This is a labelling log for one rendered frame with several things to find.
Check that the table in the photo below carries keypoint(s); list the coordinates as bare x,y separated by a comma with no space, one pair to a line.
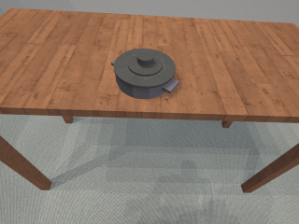
58,63

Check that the lid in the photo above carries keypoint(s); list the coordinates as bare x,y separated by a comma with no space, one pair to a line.
130,72

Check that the pot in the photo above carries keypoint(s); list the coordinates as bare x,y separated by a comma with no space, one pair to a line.
146,93

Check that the knob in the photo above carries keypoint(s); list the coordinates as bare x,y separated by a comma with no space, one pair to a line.
145,58

